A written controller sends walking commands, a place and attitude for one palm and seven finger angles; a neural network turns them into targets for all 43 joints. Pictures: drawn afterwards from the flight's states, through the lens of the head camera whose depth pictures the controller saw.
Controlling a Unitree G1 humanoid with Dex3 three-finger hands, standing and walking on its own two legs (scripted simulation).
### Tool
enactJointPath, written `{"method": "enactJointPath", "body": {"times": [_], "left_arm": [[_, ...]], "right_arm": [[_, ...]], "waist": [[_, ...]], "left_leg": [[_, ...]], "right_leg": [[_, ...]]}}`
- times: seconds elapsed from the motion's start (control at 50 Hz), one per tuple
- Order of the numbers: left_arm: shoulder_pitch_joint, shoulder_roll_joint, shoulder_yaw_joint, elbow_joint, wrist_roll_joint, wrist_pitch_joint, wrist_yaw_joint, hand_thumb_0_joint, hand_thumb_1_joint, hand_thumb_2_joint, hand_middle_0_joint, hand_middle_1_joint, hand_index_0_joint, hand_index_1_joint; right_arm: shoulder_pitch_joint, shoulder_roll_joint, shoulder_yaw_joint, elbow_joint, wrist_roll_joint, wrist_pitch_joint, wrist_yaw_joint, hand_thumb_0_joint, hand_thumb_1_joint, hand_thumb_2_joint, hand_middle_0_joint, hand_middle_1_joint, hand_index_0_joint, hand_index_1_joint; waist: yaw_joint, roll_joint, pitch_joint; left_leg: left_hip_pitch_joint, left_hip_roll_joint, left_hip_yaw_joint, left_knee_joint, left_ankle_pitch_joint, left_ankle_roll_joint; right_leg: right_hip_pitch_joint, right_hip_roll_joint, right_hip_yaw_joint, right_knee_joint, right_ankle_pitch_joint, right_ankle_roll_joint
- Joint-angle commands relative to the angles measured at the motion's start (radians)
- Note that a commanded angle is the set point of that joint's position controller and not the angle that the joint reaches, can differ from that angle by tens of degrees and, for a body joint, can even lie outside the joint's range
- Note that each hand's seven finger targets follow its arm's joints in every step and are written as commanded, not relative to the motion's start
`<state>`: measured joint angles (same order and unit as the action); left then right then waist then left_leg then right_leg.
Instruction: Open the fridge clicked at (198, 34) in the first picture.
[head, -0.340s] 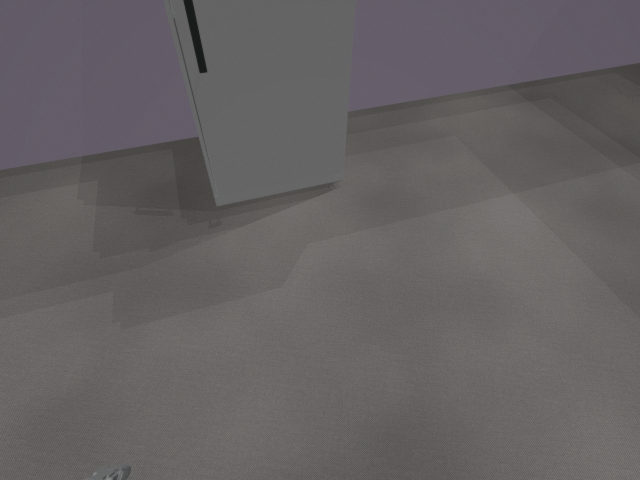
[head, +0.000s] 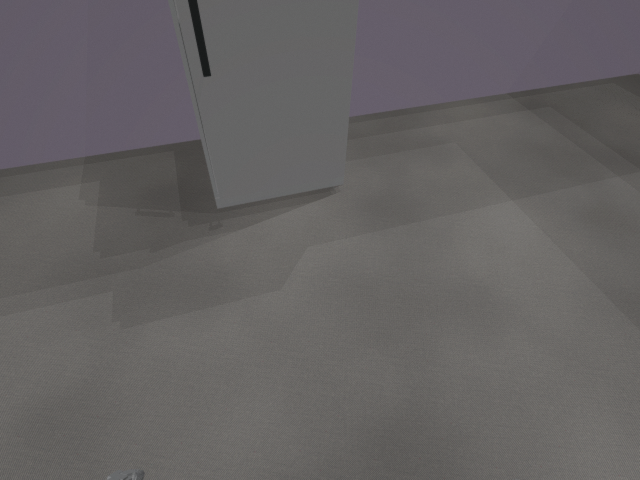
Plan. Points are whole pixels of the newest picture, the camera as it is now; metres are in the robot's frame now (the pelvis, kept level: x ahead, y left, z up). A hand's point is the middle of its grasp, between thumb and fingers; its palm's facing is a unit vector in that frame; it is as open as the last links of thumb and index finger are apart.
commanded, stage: stand and wait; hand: left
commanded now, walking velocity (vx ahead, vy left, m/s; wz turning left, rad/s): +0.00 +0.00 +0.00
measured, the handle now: (194, 11) +1.31 +0.46 +0.08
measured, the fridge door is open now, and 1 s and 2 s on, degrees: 0 0 0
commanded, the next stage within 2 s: look at it before walking up in 0.48 s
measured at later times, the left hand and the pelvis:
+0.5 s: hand out of the picture +0.06 +0.25 -0.15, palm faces -0.01 -0.94 -0.33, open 7.4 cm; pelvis -0.02 +0.00 +0.00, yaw +0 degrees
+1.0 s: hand out of the picture +0.05 +0.25 -0.15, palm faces -0.02 -0.95 -0.32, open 7.4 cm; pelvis -0.02 +0.00 +0.01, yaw +0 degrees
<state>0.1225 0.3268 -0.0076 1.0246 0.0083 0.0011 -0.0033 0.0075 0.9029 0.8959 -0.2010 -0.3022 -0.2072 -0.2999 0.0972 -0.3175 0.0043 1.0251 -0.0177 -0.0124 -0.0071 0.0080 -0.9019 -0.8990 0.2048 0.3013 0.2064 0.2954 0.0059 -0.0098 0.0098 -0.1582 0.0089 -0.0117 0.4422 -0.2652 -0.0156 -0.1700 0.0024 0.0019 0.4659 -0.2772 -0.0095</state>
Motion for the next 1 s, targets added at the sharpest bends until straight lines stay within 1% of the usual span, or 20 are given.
{"method": "enactJointPath", "body": {"times": [0.0, 0.02, 0.04, 0.06, 0.12, 0.2, 0.24, 0.3, 0.32, 0.38, 0.4, 0.52, 0.54, 0.66, 0.68, 0.72, 0.78, 0.86, 0.9, 0.98], "left_arm": [[-0.038, 0.218, 0.048, -0.065, 0.001, -0.026, 0.018, 0.000, 0.900, 0.900, -0.200, -0.300, -0.200, -0.300], [-0.036, 0.218, 0.047, -0.061, 0.000, -0.025, 0.018, 0.000, 0.900, 0.900, -0.200, -0.300, -0.200, -0.300], [-0.036, 0.221, 0.048, -0.060, 0.001, -0.026, 0.019, 0.000, 0.900, 0.900, -0.200, -0.300, -0.200, -0.300], [-0.032, 0.219, 0.047, -0.054, 0.000, -0.025, 0.019, 0.000, 0.900, 0.900, -0.200, -0.300, -0.200, -0.300], [-0.031, 0.221, 0.046, -0.040, -0.001, -0.025, 0.018, 0.000, 0.900, 0.900, -0.200, -0.300, -0.200, -0.300], [-0.031, 0.223, 0.045, -0.027, -0.001, -0.024, 0.016, 0.000, 0.900, 0.900, -0.200, -0.300, -0.200, -0.300], [-0.032, 0.226, 0.044, -0.023, 0.000, -0.023, 0.016, 0.000, 0.900, 0.900, -0.200, -0.300, -0.200, -0.300], [-0.029, 0.225, 0.042, -0.015, -0.001, -0.023, 0.014, 0.000, 0.900, 0.900, -0.200, -0.300, -0.200, -0.300], [-0.033, 0.226, 0.041, -0.012, 0.000, -0.023, 0.014, 0.000, 0.900, 0.900, -0.200, -0.300, -0.200, -0.300], [-0.030, 0.227, 0.041, -0.010, 0.000, -0.023, 0.014, 0.000, 0.900, 0.900, -0.200, -0.300, -0.200, -0.300], [-0.027, 0.225, 0.041, -0.007, 0.000, -0.024, 0.013, 0.000, 0.900, 0.900, -0.200, -0.300, -0.200, -0.300], [-0.027, 0.224, 0.039, -0.003, 0.002, -0.023, 0.013, 0.000, 0.900, 0.900, -0.200, -0.300, -0.200, -0.300], [-0.025, 0.226, 0.039, -0.005, 0.002, -0.024, 0.013, 0.000, 0.900, 0.900, -0.200, -0.300, -0.200, -0.300], [-0.026, 0.223, 0.039, -0.003, 0.002, -0.026, 0.014, 0.000, 0.900, 0.900, -0.200, -0.300, -0.200, -0.300], [-0.026, 0.223, 0.039, -0.004, 0.002, -0.025, 0.014, 0.000, 0.900, 0.900, -0.200, -0.300, -0.200, -0.300], [-0.023, 0.223, 0.039, -0.002, 0.002, -0.026, 0.014, 0.000, 0.900, 0.900, -0.200, -0.300, -0.200, -0.300], [-0.024, 0.224, 0.038, -0.002, 0.003, -0.025, 0.013, 0.000, 0.900, 0.900, -0.200, -0.300, -0.200, -0.300], [-0.024, 0.224, 0.039, -0.002, 0.003, -0.026, 0.014, 0.000, 0.900, 0.900, -0.200, -0.300, -0.200, -0.300], [-0.019, 0.223, 0.038, 0.000, 0.002, -0.027, 0.014, 0.000, 0.900, 0.900, -0.200, -0.300, -0.200, -0.300], [-0.020, 0.223, 0.037, 0.002, 0.002, -0.026, 0.014, 0.000, 0.900, 0.900, -0.200, -0.300, -0.200, -0.300]], "right_arm": [[-0.038, -0.212, -0.049, -0.057, 0.003, -0.024, -0.014, 0.000, -0.900, -0.900, 0.200, 0.300, 0.200, 0.300], [-0.039, -0.215, -0.048, -0.053, 0.003, -0.024, -0.014, 0.000, -0.900, -0.900, 0.200, 0.300, 0.200, 0.300], [-0.038, -0.214, -0.049, -0.052, 0.004, -0.023, -0.014, 0.000, -0.900, -0.900, 0.200, 0.300, 0.200, 0.300], [-0.038, -0.214, -0.048, -0.045, 0.005, -0.024, -0.014, 0.000, -0.900, -0.900, 0.200, 0.300, 0.200, 0.300], [-0.034, -0.218, -0.045, -0.031, 0.006, -0.023, -0.014, 0.000, -0.900, -0.900, 0.200, 0.300, 0.200, 0.300], [-0.032, -0.221, -0.042, -0.018, 0.007, -0.021, -0.013, 0.000, -0.900, -0.900, 0.200, 0.300, 0.200, 0.300], [-0.028, -0.224, -0.043, -0.012, 0.008, -0.020, -0.012, 0.000, -0.900, -0.900, 0.200, 0.300, 0.200, 0.300], [-0.023, -0.226, -0.040, -0.004, 0.008, -0.022, -0.011, 0.000, -0.900, -0.900, 0.200, 0.300, 0.200, 0.300], [-0.023, -0.227, -0.040, 0.000, 0.008, -0.022, -0.010, 0.000, -0.900, -0.900, 0.200, 0.300, 0.200, 0.300], [-0.020, -0.227, -0.039, 0.004, 0.008, -0.022, -0.010, 0.000, -0.900, -0.900, 0.200, 0.300, 0.200, 0.300], [-0.021, -0.228, -0.040, 0.006, 0.008, -0.023, -0.009, 0.000, -0.900, -0.900, 0.200, 0.300, 0.200, 0.300], [-0.019, -0.228, -0.039, 0.015, 0.007, -0.021, -0.007, 0.000, -0.900, -0.900, 0.200, 0.300, 0.200, 0.300], [-0.016, -0.229, -0.039, 0.014, 0.008, -0.020, -0.007, 0.000, -0.900, -0.900, 0.200, 0.300, 0.200, 0.300], [-0.013, -0.226, -0.039, 0.020, 0.009, -0.023, -0.006, 0.000, -0.900, -0.900, 0.200, 0.300, 0.200, 0.300], [-0.014, -0.227, -0.038, 0.019, 0.008, -0.023, -0.007, 0.000, -0.900, -0.900, 0.200, 0.300, 0.200, 0.300], [-0.012, -0.226, -0.039, 0.020, 0.009, -0.023, -0.006, 0.000, -0.900, -0.900, 0.200, 0.300, 0.200, 0.300], [-0.013, -0.226, -0.038, 0.021, 0.009, -0.022, -0.006, 0.000, -0.900, -0.900, 0.200, 0.300, 0.200, 0.300], [-0.010, -0.226, -0.038, 0.021, 0.010, -0.022, -0.006, 0.000, -0.900, -0.900, 0.200, 0.300, 0.200, 0.300], [-0.011, -0.228, -0.038, 0.023, 0.009, -0.023, -0.006, 0.000, -0.900, -0.900, 0.200, 0.300, 0.200, 0.300], [-0.015, -0.228, -0.037, 0.024, 0.010, -0.022, -0.006, 0.000, -0.900, -0.900, 0.200, 0.300, 0.200, 0.300]], "waist": [[-0.006, 0.006, -0.084], [-0.005, 0.017, -0.084], [-0.004, 0.009, -0.083], [-0.004, 0.018, -0.083], [-0.004, 0.011, -0.075], [-0.002, 0.007, -0.040], [-0.003, 0.015, -0.032], [-0.003, 0.012, -0.042], [-0.002, 0.014, -0.032], [-0.002, 0.005, -0.029], [-0.001, 0.015, -0.035], [-0.003, 0.005, -0.011], [-0.004, 0.007, -0.026], [-0.004, 0.004, -0.031], [-0.003, 0.004, -0.020], [-0.003, 0.007, -0.027], [-0.004, 0.012, -0.020], [-0.005, 0.011, -0.027], [-0.004, 0.012, -0.042], [-0.004, 0.016, -0.024]], "left_leg": [[0.035, 0.101, -0.067, -0.052, 0.288, 0.047], [0.040, 0.103, -0.067, -0.056, 0.289, 0.047], [0.042, 0.103, -0.067, -0.053, 0.294, 0.046], [0.044, 0.105, -0.066, -0.058, 0.293, 0.047], [0.043, 0.106, -0.070, -0.072, 0.275, 0.045], [0.024, 0.104, -0.076, -0.089, 0.226, 0.045], [0.022, 0.105, -0.078, -0.098, 0.205, 0.044], [0.025, 0.106, -0.082, -0.106, 0.195, 0.046], [0.019, 0.106, -0.082, -0.110, 0.195, 0.045], [0.017, 0.106, -0.085, -0.115, 0.178, 0.044], [0.022, 0.105, -0.085, -0.115, 0.175, 0.044], [0.014, 0.105, -0.087, -0.127, 0.143, 0.044], [0.023, 0.106, -0.088, -0.122, 0.151, 0.044], [0.021, 0.109, -0.087, -0.127, 0.167, 0.044], [0.017, 0.107, -0.087, -0.128, 0.161, 0.042], [0.019, 0.107, -0.087, -0.127, 0.163, 0.042], [0.016, 0.108, -0.087, -0.131, 0.157, 0.042], [0.019, 0.109, -0.091, -0.131, 0.165, 0.042], [0.033, 0.111, -0.089, -0.129, 0.181, 0.042], [0.029, 0.111, -0.088, -0.133, 0.178, 0.041]], "right_leg": [[0.031, -0.121, 0.094, -0.073, 0.291, -0.032], [0.033, -0.122, 0.094, -0.077, 0.291, -0.032], [0.033, -0.121, 0.093, -0.077, 0.297, -0.032], [0.036, -0.124, 0.091, -0.080, 0.295, -0.032], [0.041, -0.122, 0.095, -0.091, 0.279, -0.031], [0.026, -0.121, 0.103, -0.113, 0.228, -0.031], [0.018, -0.119, 0.102, -0.120, 0.198, -0.029], [0.022, -0.121, 0.105, -0.128, 0.182, -0.029], [0.022, -0.121, 0.103, -0.130, 0.180, -0.027], [0.018, -0.121, 0.106, -0.139, 0.157, -0.027], [0.016, -0.122, 0.108, -0.141, 0.153, -0.027], [-0.007, -0.120, 0.114, -0.158, 0.108, -0.025], [-0.003, -0.119, 0.116, -0.155, 0.115, -0.027], [0.007, -0.120, 0.113, -0.152, 0.141, -0.025], [0.001, -0.119, 0.114, -0.154, 0.136, -0.025], [0.007, -0.120, 0.116, -0.157, 0.137, -0.025], [0.002, -0.120, 0.113, -0.159, 0.129, -0.023], [0.008, -0.120, 0.112, -0.157, 0.138, -0.023], [0.015, -0.121, 0.112, -0.156, 0.156, -0.024], [0.010, -0.120, 0.111, -0.158, 0.162, -0.023]]}}
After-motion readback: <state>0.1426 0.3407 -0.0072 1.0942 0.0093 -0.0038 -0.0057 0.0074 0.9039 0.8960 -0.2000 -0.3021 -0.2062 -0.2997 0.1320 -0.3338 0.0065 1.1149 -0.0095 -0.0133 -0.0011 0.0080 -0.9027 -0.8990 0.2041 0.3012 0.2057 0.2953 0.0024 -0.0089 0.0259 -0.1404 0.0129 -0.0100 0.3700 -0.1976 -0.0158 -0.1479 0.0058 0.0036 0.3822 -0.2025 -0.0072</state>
